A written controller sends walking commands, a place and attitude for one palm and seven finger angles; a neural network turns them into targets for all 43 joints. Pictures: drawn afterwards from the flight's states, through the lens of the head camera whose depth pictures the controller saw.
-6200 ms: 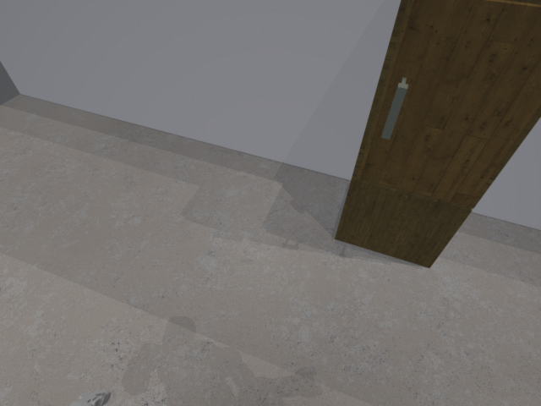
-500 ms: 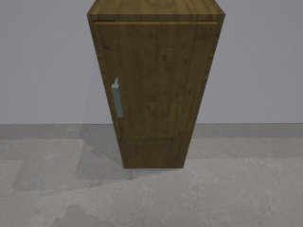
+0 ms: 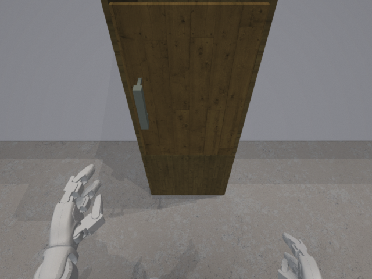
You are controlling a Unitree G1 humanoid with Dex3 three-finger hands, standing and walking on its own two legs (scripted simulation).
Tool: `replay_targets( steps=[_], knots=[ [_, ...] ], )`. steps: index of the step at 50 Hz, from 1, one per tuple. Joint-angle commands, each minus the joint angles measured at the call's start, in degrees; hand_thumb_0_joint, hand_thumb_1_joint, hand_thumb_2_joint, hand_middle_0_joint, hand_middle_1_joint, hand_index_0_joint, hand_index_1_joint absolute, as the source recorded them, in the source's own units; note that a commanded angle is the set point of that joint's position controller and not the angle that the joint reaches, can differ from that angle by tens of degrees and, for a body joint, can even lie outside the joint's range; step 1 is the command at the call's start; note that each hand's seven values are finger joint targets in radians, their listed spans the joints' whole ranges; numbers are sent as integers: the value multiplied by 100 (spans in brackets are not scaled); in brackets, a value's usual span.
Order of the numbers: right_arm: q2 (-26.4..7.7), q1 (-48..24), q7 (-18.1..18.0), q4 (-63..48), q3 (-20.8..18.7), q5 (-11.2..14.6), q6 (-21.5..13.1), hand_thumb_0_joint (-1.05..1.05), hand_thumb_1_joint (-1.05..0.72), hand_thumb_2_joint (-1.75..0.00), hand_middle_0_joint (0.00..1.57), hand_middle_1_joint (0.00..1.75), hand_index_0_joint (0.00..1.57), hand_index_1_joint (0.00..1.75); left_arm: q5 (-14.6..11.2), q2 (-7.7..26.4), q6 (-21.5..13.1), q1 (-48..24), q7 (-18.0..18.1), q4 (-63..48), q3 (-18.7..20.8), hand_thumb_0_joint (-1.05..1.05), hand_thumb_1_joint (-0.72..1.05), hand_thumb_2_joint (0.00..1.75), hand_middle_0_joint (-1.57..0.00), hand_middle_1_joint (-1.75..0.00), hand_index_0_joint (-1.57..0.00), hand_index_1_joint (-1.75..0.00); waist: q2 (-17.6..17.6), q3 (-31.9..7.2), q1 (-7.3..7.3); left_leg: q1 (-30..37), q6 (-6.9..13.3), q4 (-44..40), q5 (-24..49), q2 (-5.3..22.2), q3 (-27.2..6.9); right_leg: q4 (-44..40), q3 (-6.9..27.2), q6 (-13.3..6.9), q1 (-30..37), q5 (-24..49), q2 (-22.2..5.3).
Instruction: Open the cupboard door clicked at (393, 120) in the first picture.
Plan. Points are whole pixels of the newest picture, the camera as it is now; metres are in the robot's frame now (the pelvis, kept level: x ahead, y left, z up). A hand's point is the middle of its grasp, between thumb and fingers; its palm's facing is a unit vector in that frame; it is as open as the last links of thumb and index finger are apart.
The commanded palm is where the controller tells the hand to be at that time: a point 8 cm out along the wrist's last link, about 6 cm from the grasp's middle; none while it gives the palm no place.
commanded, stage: raise the hand with hooked fingers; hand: left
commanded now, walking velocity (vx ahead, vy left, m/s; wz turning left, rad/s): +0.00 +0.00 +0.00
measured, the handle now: (142, 104) +0.62 +0.16 +0.00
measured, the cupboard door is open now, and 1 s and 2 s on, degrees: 0 0 0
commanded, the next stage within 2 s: move the hooked fingers beside the handle in 1.84 s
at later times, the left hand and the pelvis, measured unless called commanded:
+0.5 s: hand (102, 236) +0.22 +0.19 -0.02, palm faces -0.07 -1.00 +0.00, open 10.6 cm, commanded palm +0.18 +0.26 -0.01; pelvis -0.03 -0.02 -0.06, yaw +0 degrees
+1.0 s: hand (63, 219) +0.24 +0.27 +0.01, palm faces +0.07 -1.00 -0.06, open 13.4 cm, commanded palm +0.22 +0.32 +0.00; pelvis -0.02 +0.02 -0.04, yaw +0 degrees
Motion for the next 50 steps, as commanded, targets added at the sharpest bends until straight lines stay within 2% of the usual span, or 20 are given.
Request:
replay_targets(
  steps=[1,3,5,9,10,12,15,18,20,22,24,26,29,31,33,36,40,41,45,50],
  knots=[
    [-891,-528,158,-1280,-402,47,-273,0,-90,-90,20,30,20,30,-475,365,-1341,1593,-1603,436,450,0,57,76,-22,-51,-22,-51,-772,-686,584,-460,-260,906,674,-110,-400,493,189,-3,-1071,1719,48],
    [-873,-556,136,-1593,-401,103,-232,0,-90,-90,20,30,20,30,-542,851,-1348,1154,-1778,-11,892,0,53,74,-23,-54,-23,-54,62,-1210,639,-566,-178,1222,487,-129,-256,657,385,-23,-1219,1279,46],
    [-854,-528,63,-1801,-379,74,-161,0,-90,-90,20,30,20,30,-694,1303,-1271,330,-1670,-899,1228,0,48,72,-23,-57,-23,-57,256,-1507,574,-789,-120,1469,156,-97,-296,653,674,26,-1333,646,59],
    [-637,-299,-122,-1760,-267,39,-171,0,-90,-90,20,30,20,30,-725,1393,-1836,-921,-1193,-2841,1143,0,39,68,-24,-63,-24,-63,1011,-1800,206,-607,21,1835,-40,123,-461,540,938,35,-1750,7,112],
    [-668,-238,-179,-1688,-241,5,-184,0,-90,-90,20,30,20,30,-694,1383,-1949,-1192,-1150,-3167,952,0,36,67,-24,-64,-24,-64,845,-1782,23,-655,52,1946,-70,181,-549,622,923,38,-1956,17,173],
    [-684,-179,-252,-1541,-187,20,-250,0,-90,-90,20,30,20,30,-620,1063,-1992,-875,-1196,-2971,481,0,32,65,-24,-68,-24,-68,843,-1394,-157,-749,63,1972,-268,218,-598,541,869,15,-2271,-237,203],
    [-820,-124,-351,-1366,-79,107,-288,0,-90,-90,20,30,20,30,-722,1176,-1540,-793,-1629,-1920,362,0,25,62,-25,-72,-25,-72,420,-927,-312,-1311,82,2132,-539,226,-684,324,1050,158,-2301,-531,196],
    [-881,-177,-427,-1464,-41,241,-149,0,-90,-90,20,30,20,30,-800,1533,-470,-514,-1993,-836,767,0,18,59,-25,-76,-25,-76,-234,-879,-82,-1739,69,1993,-712,166,-647,-67,1295,260,-1755,-964,29],
    [-876,-292,-446,-1672,-39,282,-63,0,-90,-90,20,30,20,30,-980,1690,228,-211,-2080,-602,1135,0,13,57,-25,-80,-25,-80,-185,-1199,276,-1546,63,1797,-441,98,-640,-105,1273,263,-1243,-622,-14],
    [-823,-266,-432,-1778,-25,257,42,0,-90,-90,20,30,20,30,-1125,1910,512,-220,-1912,-887,1606,0,8,55,-26,-82,-26,-82,-273,-1508,431,-1397,33,1665,-149,85,-625,-105,1268,351,-763,12,-133],
    [-705,-184,-387,-1727,-56,199,66,0,-90,-90,20,30,20,30,-1174,1870,316,-255,-1559,-1181,1941,0,4,53,-26,-86,-26,-86,-454,-1695,488,-1288,5,1610,176,128,-655,78,1181,437,-604,795,-137],
    [-616,-107,-319,-1600,-76,132,24,0,-90,-90,20,30,20,30,-1105,1823,-190,-285,-1259,-1462,2056,0,-1,51,-27,-88,-27,-88,-146,-1760,526,-1072,-26,1521,549,182,-672,411,942,362,-673,1582,-35],
    [-659,18,-202,-1382,-137,83,-37,0,-90,-90,20,30,20,30,-890,1469,-881,-352,-1159,-1358,1564,0,-8,48,-27,-93,-27,-93,98,-1429,264,-771,-16,1442,564,182,-650,634,558,263,-1363,1469,147],
    [-774,92,-183,-1316,-155,83,-49,0,-90,-90,20,30,20,30,-763,1327,-1070,-515,-1349,-1004,1194,0,-13,46,-27,-96,-27,-96,54,-1198,81,-841,24,1500,350,179,-670,693,433,198,-1820,987,212],
    [-903,177,-210,-1308,-173,128,-87,0,-90,-90,20,30,20,30,-770,1314,-1072,-642,-1627,-725,1016,0,-17,44,-28,-99,-28,-99,50,-1179,-22,-819,46,1454,69,179,-689,592,420,165,-2041,448,227],
    [-1033,239,-270,-1427,-197,196,-142,0,-90,-90,20,30,20,30,-946,1642,-903,-829,-1926,-891,1228,0,-24,41,-28,-103,-28,-103,283,-1601,100,-409,50,1236,54,181,-736,538,300,85,-1924,319,264],
    [-1038,231,-303,-1504,-165,179,-161,0,-90,-90,20,30,20,30,-1053,2149,-792,-969,-1754,-1453,1785,0,-34,37,-29,-110,-29,-110,655,-2019,305,240,-6,954,456,220,-876,663,47,-5,-1764,642,335],
    [-1004,215,-290,-1522,-149,174,-156,0,-90,-90,20,30,20,30,-1049,2096,-806,-945,-1656,-1559,1803,0,-36,36,-29,-111,-29,-111,725,-2055,319,405,-34,882,546,233,-907,679,-7,-12,-1780,675,334],
    [-1000,222,-238,-1485,-103,133,-62,0,-90,-90,20,30,20,30,-934,1887,-779,-993,-1372,-1231,1683,0,-45,32,-30,-117,-30,-117,786,-1571,205,444,-106,709,331,289,-1070,685,-126,-27,-2029,532,368],
    [-1122,309,-243,-1588,-64,194,86,0,-90,-90,20,30,20,30,-832,1771,-338,-1409,-1746,-397,1344,0,-50,30,-30,-120,-30,-120,508,-1148,17,220,-97,554,-256,274,-1114,487,-127,-4,-2103,329,386]
  ],
)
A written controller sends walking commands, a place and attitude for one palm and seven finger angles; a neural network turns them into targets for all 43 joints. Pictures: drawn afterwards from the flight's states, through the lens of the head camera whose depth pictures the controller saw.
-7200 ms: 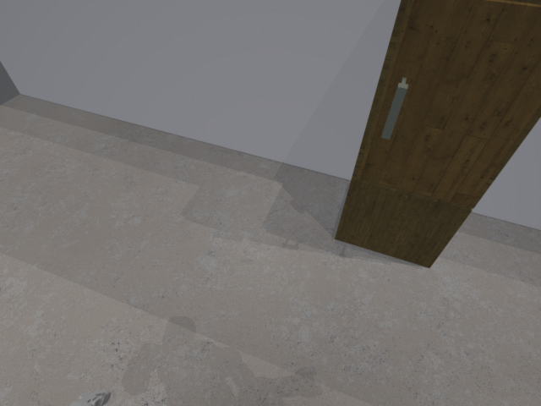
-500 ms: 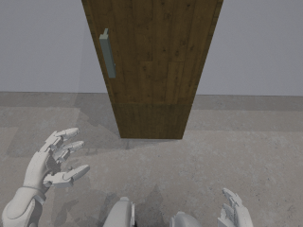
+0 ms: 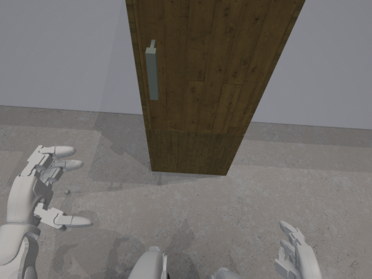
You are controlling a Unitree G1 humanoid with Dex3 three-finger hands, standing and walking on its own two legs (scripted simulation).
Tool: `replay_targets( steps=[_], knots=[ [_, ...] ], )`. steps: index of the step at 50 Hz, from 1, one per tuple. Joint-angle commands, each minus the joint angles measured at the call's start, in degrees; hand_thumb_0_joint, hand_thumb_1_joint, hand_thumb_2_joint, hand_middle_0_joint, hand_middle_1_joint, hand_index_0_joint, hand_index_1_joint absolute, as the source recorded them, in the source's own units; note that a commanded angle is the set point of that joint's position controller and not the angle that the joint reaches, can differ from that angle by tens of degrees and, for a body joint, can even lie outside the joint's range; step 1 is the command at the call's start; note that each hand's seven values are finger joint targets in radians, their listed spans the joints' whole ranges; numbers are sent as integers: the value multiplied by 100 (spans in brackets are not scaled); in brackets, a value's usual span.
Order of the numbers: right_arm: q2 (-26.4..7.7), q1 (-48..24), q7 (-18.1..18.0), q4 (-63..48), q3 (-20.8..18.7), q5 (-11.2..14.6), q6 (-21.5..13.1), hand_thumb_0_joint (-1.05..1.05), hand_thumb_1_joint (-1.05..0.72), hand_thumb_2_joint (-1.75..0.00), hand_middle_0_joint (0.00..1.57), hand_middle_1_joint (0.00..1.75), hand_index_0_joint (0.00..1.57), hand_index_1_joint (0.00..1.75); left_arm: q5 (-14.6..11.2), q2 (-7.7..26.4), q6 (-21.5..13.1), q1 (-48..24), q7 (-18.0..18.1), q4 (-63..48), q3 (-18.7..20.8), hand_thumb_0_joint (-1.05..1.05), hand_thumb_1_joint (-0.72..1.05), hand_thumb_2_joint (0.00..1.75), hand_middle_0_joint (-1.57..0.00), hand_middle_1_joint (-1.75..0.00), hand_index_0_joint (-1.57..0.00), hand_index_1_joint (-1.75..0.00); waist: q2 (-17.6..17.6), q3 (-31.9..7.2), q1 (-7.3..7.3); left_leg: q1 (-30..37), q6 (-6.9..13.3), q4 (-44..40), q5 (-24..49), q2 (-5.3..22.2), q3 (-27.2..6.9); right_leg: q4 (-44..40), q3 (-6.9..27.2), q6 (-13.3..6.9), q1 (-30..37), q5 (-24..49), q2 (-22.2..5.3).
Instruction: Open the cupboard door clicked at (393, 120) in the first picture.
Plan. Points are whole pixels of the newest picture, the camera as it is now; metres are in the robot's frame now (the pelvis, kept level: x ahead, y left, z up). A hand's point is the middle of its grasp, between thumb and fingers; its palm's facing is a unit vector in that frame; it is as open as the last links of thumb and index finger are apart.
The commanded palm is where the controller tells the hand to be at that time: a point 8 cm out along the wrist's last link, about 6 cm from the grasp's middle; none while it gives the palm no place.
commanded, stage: raise the hand with hooked fingers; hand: left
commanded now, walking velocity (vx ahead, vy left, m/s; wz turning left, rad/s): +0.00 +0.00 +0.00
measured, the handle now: (153, 71) +0.64 +0.14 +0.05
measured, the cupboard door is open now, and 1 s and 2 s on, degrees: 0 0 0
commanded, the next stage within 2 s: move the hooked fingers beside the handle in 0.84 s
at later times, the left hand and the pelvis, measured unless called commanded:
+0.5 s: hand (62, 176) +0.29 +0.27 +0.06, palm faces +0.01 -1.00 -0.03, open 14.0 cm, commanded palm +0.26 +0.32 +0.06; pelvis +0.00 +0.00 +0.01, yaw +0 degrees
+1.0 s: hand (72, 175) +0.29 +0.25 +0.06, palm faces +0.04 -1.00 -0.04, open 14.0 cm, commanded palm +0.28 +0.30 +0.06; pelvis +0.00 -0.02 +0.00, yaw +0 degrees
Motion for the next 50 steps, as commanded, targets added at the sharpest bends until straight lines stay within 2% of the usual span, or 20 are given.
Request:
replay_targets(
  steps=[1,4,8,10,11,15,17,19,21,23,29,30,32,35,36,37,41,44,47,50],
  knots=[
    [-1069,151,-119,-734,-339,70,-116,0,-90,-90,20,30,20,30,-25,978,62,-831,-351,-375,255,0,-50,30,-30,-120,-30,-120,327,-1034,-117,2093,-244,-1320,284,41,-837,-899,111,-70,-493,716,201],
    [-1090,143,-171,-792,-322,79,-103,0,-90,-90,20,30,20,30,-63,1279,130,-1306,-516,-514,453,0,-50,30,-30,-120,-30,-120,425,-1253,-90,2323,-250,-1391,287,31,-881,-957,122,-83,-413,692,198],
    [-1050,112,-188,-757,-280,32,-135,0,-90,-90,20,30,20,30,-156,1615,-122,-1674,-493,-706,822,0,-50,30,-30,-120,-30,-120,766,-1451,3,2725,-322,-1451,408,50,-971,-921,131,-134,-472,699,210],
    [-1060,150,-193,-711,-268,5,-138,0,-90,-90,20,30,20,30,-189,1803,-200,-1704,-475,-547,1016,0,-50,30,-30,-120,-30,-120,663,-1451,29,2639,-312,-1395,509,39,-948,-915,153,-150,-399,762,233],
    [-1045,153,-186,-694,-264,20,-130,0,-90,-90,20,30,20,30,-190,1693,-217,-1677,-503,-441,956,0,-50,30,-30,-120,-30,-120,691,-1481,12,2686,-314,-1378,642,41,-916,-918,149,-142,-396,810,228],
    [-1109,223,-180,-658,-277,50,-98,0,-90,-90,20,30,20,30,-166,1723,-43,-1809,-697,61,874,0,-50,30,-30,-120,-30,-120,731,-1352,-24,2562,-290,-1402,526,29,-887,-978,166,-139,-367,794,221],
    [-1138,258,-186,-658,-288,72,-71,0,-90,-90,20,30,20,30,-195,1799,99,-1872,-837,227,900,0,-50,30,-30,-120,-30,-120,638,-1409,-42,2515,-252,-1390,576,5,-792,-1075,186,-109,-269,836,203],
    [-1135,271,-184,-713,-298,98,-60,0,-90,-90,20,30,20,30,-273,1657,214,-1691,-949,369,817,0,-50,30,-30,-120,-30,-120,386,-1370,-27,2386,-203,-1353,688,-25,-713,-1148,201,-94,-132,923,213],
    [-1141,304,-169,-739,-314,97,-78,0,-90,-90,20,30,20,30,-349,1703,203,-1661,-1025,323,884,0,-50,30,-30,-120,-30,-120,325,-1478,8,2339,-180,-1223,987,-52,-625,-1128,241,-102,-25,1137,228],
    [-1130,301,-139,-738,-321,81,-80,0,-90,-90,20,30,20,30,-365,1740,122,-1764,-977,220,933,0,-50,30,-30,-120,-30,-120,290,-1432,-6,2233,-171,-1191,901,-55,-617,-1107,253,-85,-74,1057,227],
    [-1084,294,-94,-703,-333,48,-91,0,-90,-90,20,30,20,30,-298,1889,-236,-1810,-704,-6,1127,0,-50,30,-30,-120,-30,-120,579,-1505,26,2258,-179,-1129,880,-48,-569,-1024,324,-90,-96,1003,207],
    [-1089,332,-96,-685,-333,38,-88,0,-90,-90,20,30,20,30,-294,1945,-257,-1821,-690,-36,1151,0,-50,30,-30,-120,-30,-120,481,-1553,13,2196,-159,-1075,967,-51,-558,-1006,348,-98,-1,1096,226],
    [-1064,317,-92,-682,-321,61,-72,0,-90,-90,20,30,20,30,-258,1856,-236,-1753,-697,19,1058,0,-50,30,-30,-120,-30,-120,644,-1553,10,2244,-169,-1090,987,-43,-527,-1008,347,-83,-26,1125,208],
    [-1075,316,-109,-690,-318,75,-49,0,-90,-90,20,30,20,30,-271,1837,-127,-1749,-760,100,1009,0,-50,30,-30,-120,-30,-120,451,-1493,-22,2100,-131,-1044,976,-59,-495,-1057,388,-69,86,1195,222],
    [-1076,289,-121,-697,-313,89,-46,0,-90,-90,20,30,20,30,-274,1807,-94,-1765,-789,90,968,0,-50,30,-30,-120,-30,-120,530,-1482,-49,2104,-129,-1032,977,-65,-455,-1084,415,-47,61,1230,202],
    [-1064,287,-131,-687,-314,82,-44,0,-90,-90,20,30,20,30,-301,1852,-77,-1793,-797,77,1033,0,-50,30,-30,-120,-30,-120,372,-1536,-48,2039,-115,-997,989,-77,-435,-1107,457,-21,165,1286,189],
    [-1040,268,-134,-650,-291,82,-60,0,-90,-90,20,30,20,30,-337,1825,-119,-1836,-806,89,1027,0,-50,30,-30,-120,-30,-120,440,-1538,-41,2024,-120,-924,1097,-73,-434,-1059,467,-35,156,1399,190],
    [-1038,252,-128,-643,-290,94,-52,0,-90,-90,20,30,20,30,-327,1736,-125,-1838,-793,220,954,0,-50,30,-30,-120,-30,-120,335,-1370,-72,1932,-118,-927,986,-82,-423,-1089,474,-14,69,1312,186],
    [-1034,242,-134,-635,-288,98,-42,0,-90,-90,20,30,20,30,-316,1719,-108,-1889,-827,284,929,0,-50,30,-30,-120,-30,-120,263,-1426,-82,1858,-103,-884,973,-88,-399,-1093,528,-1,150,1335,168],
    [-1056,261,-172,-533,-264,92,-45,0,-90,-90,20,30,20,30,-244,1785,-110,-2631,-802,422,831,0,-50,30,-30,-120,-30,-120,298,-1270,-213,1727,-95,-793,759,-66,-422,-1090,580,-14,-50,1087,168]
  ],
)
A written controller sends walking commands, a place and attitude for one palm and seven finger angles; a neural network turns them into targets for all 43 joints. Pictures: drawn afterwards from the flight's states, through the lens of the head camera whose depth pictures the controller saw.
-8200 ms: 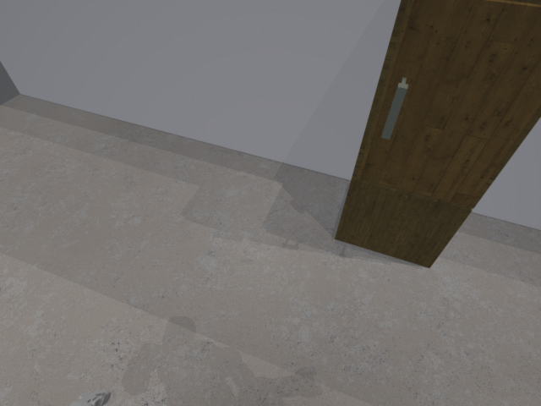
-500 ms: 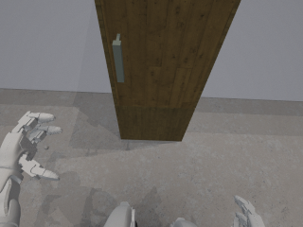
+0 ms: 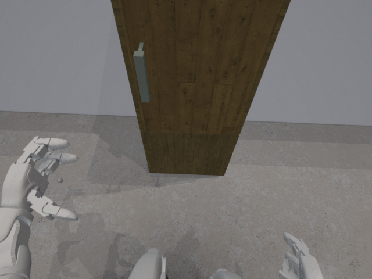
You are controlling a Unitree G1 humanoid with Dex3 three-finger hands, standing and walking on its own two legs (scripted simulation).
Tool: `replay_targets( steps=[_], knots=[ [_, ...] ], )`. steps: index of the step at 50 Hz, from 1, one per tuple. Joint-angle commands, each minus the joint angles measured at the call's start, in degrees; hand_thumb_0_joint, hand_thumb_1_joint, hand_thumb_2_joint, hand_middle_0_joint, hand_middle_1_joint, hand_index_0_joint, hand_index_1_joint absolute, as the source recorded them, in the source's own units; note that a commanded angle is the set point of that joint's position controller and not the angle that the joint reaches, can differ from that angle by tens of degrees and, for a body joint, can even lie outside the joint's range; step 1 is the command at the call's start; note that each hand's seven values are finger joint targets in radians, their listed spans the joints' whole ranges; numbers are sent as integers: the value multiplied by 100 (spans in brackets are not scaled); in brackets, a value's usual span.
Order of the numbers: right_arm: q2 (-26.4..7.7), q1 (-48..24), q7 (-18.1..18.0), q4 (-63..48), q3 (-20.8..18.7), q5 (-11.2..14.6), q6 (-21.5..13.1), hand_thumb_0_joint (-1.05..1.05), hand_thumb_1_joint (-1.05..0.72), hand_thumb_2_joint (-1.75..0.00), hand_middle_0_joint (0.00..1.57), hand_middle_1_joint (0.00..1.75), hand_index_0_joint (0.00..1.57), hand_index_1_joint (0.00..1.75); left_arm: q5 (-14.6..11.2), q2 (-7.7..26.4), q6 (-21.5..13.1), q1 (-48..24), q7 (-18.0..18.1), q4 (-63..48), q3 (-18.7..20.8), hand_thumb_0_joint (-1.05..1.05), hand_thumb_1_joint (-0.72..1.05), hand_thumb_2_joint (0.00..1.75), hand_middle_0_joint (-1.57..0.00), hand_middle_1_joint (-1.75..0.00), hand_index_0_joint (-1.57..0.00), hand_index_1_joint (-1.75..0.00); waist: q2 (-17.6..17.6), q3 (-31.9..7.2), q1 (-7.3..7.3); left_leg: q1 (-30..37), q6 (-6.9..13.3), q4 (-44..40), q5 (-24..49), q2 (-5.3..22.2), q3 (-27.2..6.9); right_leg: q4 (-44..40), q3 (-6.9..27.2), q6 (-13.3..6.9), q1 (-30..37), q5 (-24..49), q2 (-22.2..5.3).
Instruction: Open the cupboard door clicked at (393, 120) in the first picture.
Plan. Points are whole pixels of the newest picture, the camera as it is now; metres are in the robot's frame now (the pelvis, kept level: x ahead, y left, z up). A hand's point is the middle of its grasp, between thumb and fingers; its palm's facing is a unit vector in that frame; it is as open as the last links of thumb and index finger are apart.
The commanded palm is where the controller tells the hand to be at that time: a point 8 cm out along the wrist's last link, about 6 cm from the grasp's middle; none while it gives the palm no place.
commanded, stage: move the hooked fingers beside the handle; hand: left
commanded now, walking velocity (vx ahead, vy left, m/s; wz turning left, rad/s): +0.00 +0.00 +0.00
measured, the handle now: (143, 73) +0.64 +0.16 +0.04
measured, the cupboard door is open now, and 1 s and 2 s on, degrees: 0 0 0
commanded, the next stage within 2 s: none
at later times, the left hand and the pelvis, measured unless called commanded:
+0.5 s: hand (83, 140) +0.39 +0.26 +0.05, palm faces +0.04 -1.00 -0.02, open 14.0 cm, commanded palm +0.37 +0.30 +0.05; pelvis +0.00 +0.00 -0.01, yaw -1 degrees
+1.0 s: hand (107, 110) +0.48 +0.23 +0.05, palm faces +0.03 -1.00 -0.01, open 14.0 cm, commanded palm +0.47 +0.27 +0.04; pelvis +0.00 +0.01 -0.02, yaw -2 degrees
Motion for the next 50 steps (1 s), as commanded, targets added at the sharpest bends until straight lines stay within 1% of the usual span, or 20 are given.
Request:
replay_targets(
  steps=[1,4,7,11,13,17,19,23,26,30,34,35,37,38,41,43,46,47,48,50],
  knots=[
    [-910,43,-141,-567,-330,4,-250,0,-90,-90,20,30,20,30,-18,1398,-364,-1823,29,-842,331,0,-50,30,-30,-120,-30,-120,295,-1295,-200,1577,64,-659,663,-143,-360,-997,620,146,-229,1027,52],
    [-921,78,-191,-466,-328,-4,-259,0,-90,-90,20,30,20,30,86,1442,-408,-2529,84,-607,250,0,-50,30,-30,-120,-30,-120,247,-1341,-291,1535,74,-599,478,-123,-380,-1006,661,150,-362,779,28],
    [-927,134,-198,-396,-327,-14,-230,0,-90,-90,20,30,20,30,162,1805,-445,-2756,107,-417,510,0,-50,30,-30,-120,-30,-120,426,-1745,-180,1605,70,-521,787,-127,-329,-920,734,132,-105,1093,17],
    [-910,220,-124,-421,-354,-20,-167,0,-90,-90,20,30,20,30,269,1798,-334,-2594,158,-364,490,0,-50,30,-30,-120,-30,-120,768,-2166,-45,2048,32,-609,1273,-119,-369,-804,589,98,-34,1567,43],
    [-907,250,-95,-437,-371,-12,-108,0,-90,-90,20,30,20,30,272,1691,-236,-2634,234,-279,408,0,-50,30,-30,-120,-30,-120,517,-2131,-93,1999,45,-637,1296,-117,-357,-845,572,140,-3,1651,48],
    [-953,379,-76,-407,-371,-2,58,0,-90,-90,20,30,20,30,301,1820,-28,-2793,370,500,587,0,-50,30,-30,-120,-30,-120,-87,-1637,-178,1306,78,-593,1014,-135,-256,-926,634,211,62,1578,41],
    [-964,444,-73,-369,-366,-11,118,0,-90,-90,20,30,20,30,402,1848,-56,-3255,416,732,521,0,-50,30,-30,-120,-30,-120,-65,-1479,-270,1177,78,-567,857,-130,-259,-913,636,210,-89,1394,33],
    [-960,585,-38,-270,-414,-56,172,0,-90,-90,20,30,20,30,562,1816,-455,-3927,459,471,369,0,-50,30,-30,-120,-30,-120,578,-2059,-289,1895,40,-511,1255,-89,-347,-739,573,119,-382,1560,69],
    [-989,674,-24,-150,-433,-69,229,0,-90,-90,20,30,20,30,586,1821,-626,-4312,451,593,327,0,-50,30,-30,-120,-30,-120,563,-2277,-376,2126,29,-444,1416,-53,-427,-672,543,109,-546,1604,102],
    [-1051,810,-41,-15,-441,-78,353,0,-90,-90,20,30,20,30,691,2019,-521,-4574,510,1312,471,0,-50,30,-30,-120,-30,-120,377,-2159,-392,1943,39,-423,1281,-44,-480,-654,502,102,-663,1461,102],
    [-1041,888,-13,-1,-418,-92,491,0,-90,-90,20,30,20,30,877,1959,-423,-5205,636,1683,270,0,-50,30,-30,-120,-30,-120,613,-2089,-483,2046,15,-462,1182,-20,-536,-640,448,113,-1010,1281,86],
    [-1049,944,-10,16,-419,-114,516,0,-90,-90,20,30,20,30,892,2005,-464,-5378,688,1690,317,0,-50,30,-30,-120,-30,-120,492,-2197,-500,2081,33,-412,1310,-12,-560,-592,432,100,-1008,1357,104],
    [-1045,989,5,44,-422,-130,572,0,-90,-90,20,30,20,30,974,2032,-554,-5670,782,1746,292,0,-50,30,-30,-120,-30,-120,567,-2361,-544,2252,15,-379,1445,14,-598,-545,424,109,-1126,1412,108],
    [-1041,1014,27,39,-430,-155,592,0,-90,-90,20,30,20,30,986,2077,-615,-5712,834,1710,360,0,-50,30,-30,-120,-30,-120,681,-2548,-474,2310,1,-346,1570,2,-590,-513,433,100,-1050,1493,108],
    [-1042,1087,78,74,-420,-179,694,0,-90,-90,20,30,20,30,1079,2110,-707,-5873,935,1942,359,0,-50,30,-30,-120,-30,-120,750,-2633,-514,2389,-13,-298,1686,18,-603,-479,428,98,-1132,1540,135],
    [-1043,1133,102,90,-413,-189,773,0,-90,-90,20,30,20,30,1138,2075,-690,-5945,967,2200,314,0,-50,30,-30,-120,-30,-120,573,-2561,-577,2246,-1,-282,1651,19,-606,-476,413,115,-1111,1558,143],
    [-1085,1252,103,96,-403,-190,906,0,-90,-90,20,30,20,30,1220,2271,-590,-6002,990,2620,419,0,-50,30,-30,-120,-30,-120,449,-2474,-615,2050,22,-233,1721,19,-558,-460,426,130,-1105,1682,146],
    [-1068,1242,114,100,-387,-182,942,0,-90,-90,20,30,20,30,1238,2136,-546,-6218,983,2715,243,0,-50,30,-30,-120,-30,-120,523,-2313,-710,1967,28,-222,1590,12,-547,-495,444,144,-1220,1601,145],
    [-1076,1270,116,124,-384,-186,965,0,-90,-90,20,30,20,30,1247,2158,-525,-6447,988,2789,233,0,-50,30,-30,-120,-30,-120,383,-2224,-780,1831,43,-209,1393,19,-554,-517,441,159,-1258,1466,150],
    [-1120,1330,100,136,-377,-219,995,0,-90,-90,20,30,20,30,1302,2463,-606,-6810,1039,2737,399,0,-50,30,-30,-120,-30,-120,470,-2327,-800,1829,55,-158,1385,27,-598,-463,450,127,-1291,1410,164]
  ],
)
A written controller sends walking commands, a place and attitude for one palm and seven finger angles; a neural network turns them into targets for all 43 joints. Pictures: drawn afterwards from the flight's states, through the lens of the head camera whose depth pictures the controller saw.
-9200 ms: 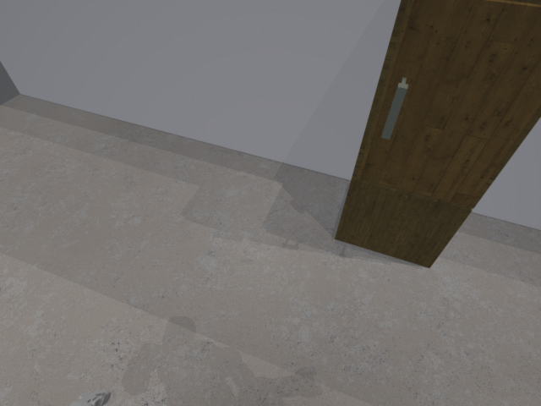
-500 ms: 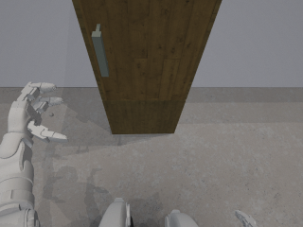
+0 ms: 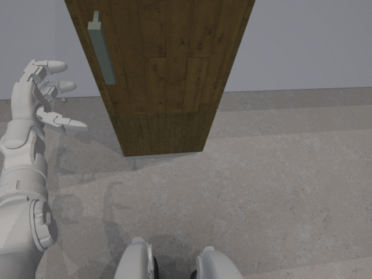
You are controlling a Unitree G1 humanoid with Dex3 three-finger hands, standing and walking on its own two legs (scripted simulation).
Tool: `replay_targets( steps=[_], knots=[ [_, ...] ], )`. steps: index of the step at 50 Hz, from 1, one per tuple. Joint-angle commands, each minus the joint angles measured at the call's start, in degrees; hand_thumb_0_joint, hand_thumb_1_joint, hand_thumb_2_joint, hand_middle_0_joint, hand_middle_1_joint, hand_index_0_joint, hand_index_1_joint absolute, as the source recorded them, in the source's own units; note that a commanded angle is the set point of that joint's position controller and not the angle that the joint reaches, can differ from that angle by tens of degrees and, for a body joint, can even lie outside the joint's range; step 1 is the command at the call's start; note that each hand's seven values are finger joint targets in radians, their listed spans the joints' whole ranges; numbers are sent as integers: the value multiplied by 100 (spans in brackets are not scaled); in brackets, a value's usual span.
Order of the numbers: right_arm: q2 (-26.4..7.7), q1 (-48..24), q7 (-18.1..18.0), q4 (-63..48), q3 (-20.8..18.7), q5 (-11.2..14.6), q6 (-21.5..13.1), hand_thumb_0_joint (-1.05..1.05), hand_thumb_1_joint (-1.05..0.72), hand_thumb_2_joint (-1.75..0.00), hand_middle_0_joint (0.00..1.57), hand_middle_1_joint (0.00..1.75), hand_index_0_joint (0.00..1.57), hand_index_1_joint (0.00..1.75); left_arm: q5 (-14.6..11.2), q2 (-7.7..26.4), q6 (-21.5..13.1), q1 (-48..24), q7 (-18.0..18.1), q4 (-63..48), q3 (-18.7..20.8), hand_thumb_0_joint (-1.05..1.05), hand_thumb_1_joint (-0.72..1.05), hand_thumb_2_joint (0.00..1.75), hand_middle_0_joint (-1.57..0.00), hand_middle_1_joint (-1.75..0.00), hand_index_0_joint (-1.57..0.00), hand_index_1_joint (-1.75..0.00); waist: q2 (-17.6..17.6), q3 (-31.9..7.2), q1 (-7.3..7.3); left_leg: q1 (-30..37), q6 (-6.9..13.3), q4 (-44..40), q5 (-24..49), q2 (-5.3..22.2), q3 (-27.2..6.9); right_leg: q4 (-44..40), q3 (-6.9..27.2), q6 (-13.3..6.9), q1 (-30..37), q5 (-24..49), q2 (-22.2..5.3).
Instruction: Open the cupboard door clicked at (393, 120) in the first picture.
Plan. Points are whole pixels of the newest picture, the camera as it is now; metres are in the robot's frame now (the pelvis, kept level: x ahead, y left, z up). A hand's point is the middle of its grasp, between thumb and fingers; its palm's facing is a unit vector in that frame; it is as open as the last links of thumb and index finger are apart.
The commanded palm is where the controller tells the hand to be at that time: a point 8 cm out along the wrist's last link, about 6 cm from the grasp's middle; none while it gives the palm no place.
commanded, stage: move the hooked fingers beside the handle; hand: left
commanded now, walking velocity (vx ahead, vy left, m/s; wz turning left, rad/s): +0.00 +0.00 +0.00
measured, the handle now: (104, 50) +0.62 +0.18 +0.06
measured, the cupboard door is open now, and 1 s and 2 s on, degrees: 0 0 0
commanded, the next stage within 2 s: slide the fingers in behind the handle in 1.38 s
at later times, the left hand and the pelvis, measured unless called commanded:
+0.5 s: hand (72, 67) +0.56 +0.24 +0.06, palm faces +0.09 -1.00 +0.00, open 14.0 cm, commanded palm +0.55 +0.27 +0.05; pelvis +0.00 +0.00 -0.02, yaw -2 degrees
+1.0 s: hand (70, 67) +0.56 +0.24 +0.07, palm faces +0.08 -1.00 -0.01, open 14.0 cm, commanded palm +0.54 +0.26 +0.05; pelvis +0.01 +0.01 -0.01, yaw -2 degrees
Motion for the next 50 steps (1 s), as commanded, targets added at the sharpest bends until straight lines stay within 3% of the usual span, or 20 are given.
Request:
replay_targets(
  steps=[1,5,9,12,15,16,18,20,21,27,28,29,32,34,37,38,39,40,45,50],
  knots=[
    [-1130,818,-107,-322,-370,-36,-11,0,-90,-90,20,30,20,30,31,1663,-440,-2658,65,-984,207,0,-50,30,-30,-120,-30,-120,708,-2445,-128,2914,-48,-564,1604,-81,-720,-849,312,49,-331,1500,98],
    [-1128,936,-81,-221,-359,-102,24,0,-90,-90,20,30,20,30,97,1765,-603,-3208,159,-1016,225,0,-50,30,-30,-120,-30,-120,923,-2787,-238,3078,-50,-394,1824,-55,-786,-736,311,30,-489,1572,124],
    [-1174,1054,-68,-179,-322,-99,117,0,-90,-90,20,30,20,30,218,2021,-384,-3275,161,-417,298,0,-50,30,-30,-120,-30,-120,824,-2637,-341,2729,-22,-311,1734,-50,-727,-768,336,69,-461,1599,131],
    [-1204,1159,-57,-246,-286,-116,188,0,-90,-90,20,30,20,30,317,2348,-229,-3330,167,-256,461,0,-50,30,-30,-120,-30,-120,818,-2772,-302,2498,3,-229,1861,-67,-683,-713,361,78,-274,1796,141],
    [-1200,1225,-51,-250,-245,-128,211,0,-90,-90,20,30,20,30,357,2534,-168,-3718,174,-183,485,0,-50,30,-30,-120,-30,-120,774,-2726,-464,2203,53,-73,1841,-57,-646,-667,403,98,-272,1897,163],
    [-1245,1249,-60,-260,-234,-133,216,0,-90,-90,20,30,20,30,384,2810,-161,-3823,181,-164,637,0,-50,30,-30,-120,-30,-120,685,-2769,-482,2044,62,-14,1847,-46,-636,-641,431,118,-190,1960,167],
    [-1235,1295,-51,-266,-210,-141,225,0,-90,-90,20,30,20,30,435,2962,-181,-4067,162,-246,639,0,-50,30,-30,-120,-30,-120,929,-2913,-501,2007,60,56,1932,-45,-625,-576,446,109,-155,2051,170],
    [-1224,1362,-14,-228,-222,-167,223,0,-90,-90,20,30,20,30,468,2858,-219,-4308,126,-342,526,0,-50,30,-30,-120,-30,-120,1239,-3105,-567,2331,50,129,2187,-24,-679,-503,404,74,-401,2139,193],
    [-1266,1404,-12,-200,-226,-178,240,0,-90,-90,20,30,20,30,485,3051,-206,-4265,116,-312,672,0,-50,30,-30,-120,-30,-120,1240,-3224,-542,2392,35,155,2263,2,-703,-491,382,81,-405,2167,196],
    [-1287,1595,30,-106,-211,-190,327,0,-90,-90,20,30,20,30,543,2762,155,-4665,2,-114,323,0,-50,30,-30,-120,-30,-120,1581,-3163,-743,2729,14,187,2485,57,-834,-486,254,58,-912,2102,223],
    [-1296,1629,38,-137,-202,-191,336,0,-90,-90,20,30,20,30,549,2877,223,-4417,4,21,456,0,-50,30,-30,-120,-30,-120,1479,-3144,-642,2653,13,178,2483,47,-833,-484,242,48,-822,2096,237],
    [-1307,1657,50,-150,-206,-208,353,0,-90,-90,20,30,20,30,542,2845,250,-4342,6,-90,429,0,-50,30,-30,-120,-30,-120,1501,-3202,-632,2740,6,133,2601,55,-860,-477,218,39,-784,2170,235],
    [-1277,1708,101,-213,-254,-237,389,0,-90,-90,20,30,20,30,498,2796,204,-3959,45,-511,591,0,-50,30,-30,-120,-30,-120,1569,-3646,-426,3187,-31,66,3093,62,-887,-453,172,22,-629,2445,248],
    [-1252,1690,129,-223,-268,-234,401,0,-90,-90,20,30,20,30,482,2693,170,-3953,112,-671,569,0,-50,30,-30,-120,-30,-120,1474,-3522,-447,3165,-28,30,3025,67,-870,-503,174,38,-608,2432,261],
    [-1255,1687,137,-222,-285,-228,411,0,-90,-90,20,30,20,30,458,2848,100,-3941,219,-763,779,0,-50,30,-30,-120,-30,-120,1315,-3449,-429,3038,-20,-11,2876,57,-834,-551,190,52,-447,2430,272],
    [-1239,1668,142,-217,-279,-221,406,0,-90,-90,20,30,20,30,455,2702,75,-4050,241,-763,663,0,-50,30,-30,-120,-30,-120,1253,-3322,-497,2991,-15,-38,2742,50,-834,-587,191,60,-486,2344,275],
    [-1242,1674,143,-190,-275,-229,396,0,-90,-90,20,30,20,30,485,2833,48,-4066,284,-737,765,0,-50,30,-30,-120,-30,-120,1203,-3271,-472,2919,-8,-39,2639,51,-824,-597,191,59,-452,2271,280],
    [-1242,1665,145,-174,-270,-231,395,0,-90,-90,20,30,20,30,510,2790,-21,-4185,312,-800,703,0,-50,30,-30,-120,-30,-120,1381,-3198,-502,3067,-28,-59,2683,64,-863,-592,191,32,-616,2218,280],
    [-1210,1629,170,-114,-279,-245,399,0,-90,-90,20,30,20,30,541,2388,-140,-4133,341,-611,409,0,-50,30,-30,-120,-30,-120,1496,-3010,-572,3316,-60,-132,2624,68,-927,-657,151,6,-868,2001,286],
    [-1244,1564,149,-169,-260,-214,423,0,-90,-90,20,30,20,30,474,1951,53,-3894,209,25,65,0,-50,30,-30,-120,-30,-120,1267,-2471,-683,3056,-54,-218,2159,50,-970,-725,106,5,-1182,1640,256]
  ],
)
